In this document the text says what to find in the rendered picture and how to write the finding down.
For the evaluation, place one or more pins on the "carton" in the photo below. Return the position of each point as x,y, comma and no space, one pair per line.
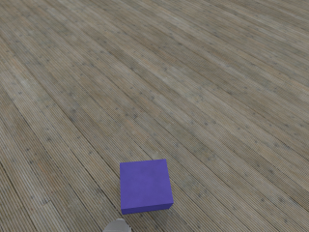
145,186

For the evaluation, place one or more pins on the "left robot thigh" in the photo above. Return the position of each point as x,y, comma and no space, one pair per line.
117,226

